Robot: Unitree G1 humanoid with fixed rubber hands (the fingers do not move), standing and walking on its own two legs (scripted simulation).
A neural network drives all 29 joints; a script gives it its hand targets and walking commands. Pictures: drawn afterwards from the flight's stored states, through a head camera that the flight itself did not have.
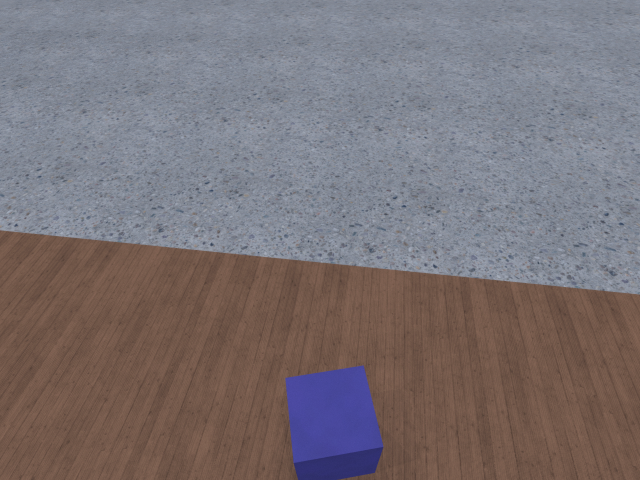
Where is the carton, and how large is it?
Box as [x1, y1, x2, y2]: [285, 365, 382, 479]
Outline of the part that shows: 363,365 285,378 293,461 298,479 338,479 374,472 382,449 382,443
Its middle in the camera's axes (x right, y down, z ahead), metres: +0.03 +0.52 +1.05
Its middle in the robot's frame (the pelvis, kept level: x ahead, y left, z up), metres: +0.40 +0.00 -0.65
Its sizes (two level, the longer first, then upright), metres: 0.210 0.200 0.250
